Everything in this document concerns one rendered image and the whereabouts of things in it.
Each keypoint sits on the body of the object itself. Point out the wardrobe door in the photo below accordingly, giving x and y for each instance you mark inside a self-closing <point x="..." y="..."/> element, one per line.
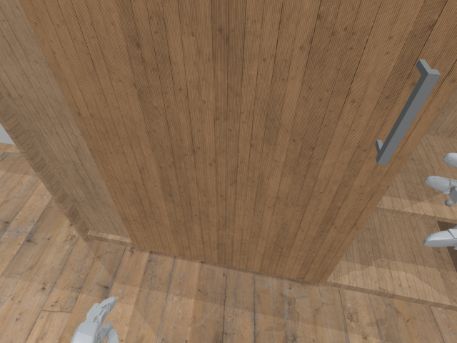
<point x="242" y="132"/>
<point x="30" y="88"/>

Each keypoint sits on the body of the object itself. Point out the robot left hand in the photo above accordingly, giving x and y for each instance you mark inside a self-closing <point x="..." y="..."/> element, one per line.
<point x="89" y="330"/>

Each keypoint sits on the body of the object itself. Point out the handle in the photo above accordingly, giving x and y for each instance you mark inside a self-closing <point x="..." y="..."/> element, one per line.
<point x="422" y="89"/>

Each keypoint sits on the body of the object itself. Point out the robot right hand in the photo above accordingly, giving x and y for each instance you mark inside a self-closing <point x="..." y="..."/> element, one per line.
<point x="446" y="238"/>

